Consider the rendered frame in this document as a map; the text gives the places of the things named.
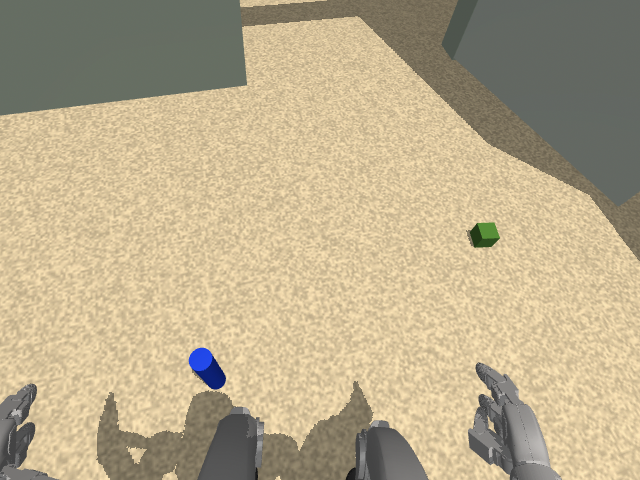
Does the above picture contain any right robot arm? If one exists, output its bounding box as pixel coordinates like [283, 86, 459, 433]
[510, 463, 562, 480]

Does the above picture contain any left robot hand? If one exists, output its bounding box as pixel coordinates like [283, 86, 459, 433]
[0, 384, 59, 480]

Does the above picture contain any right robot hand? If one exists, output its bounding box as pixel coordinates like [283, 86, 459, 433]
[468, 363, 551, 475]

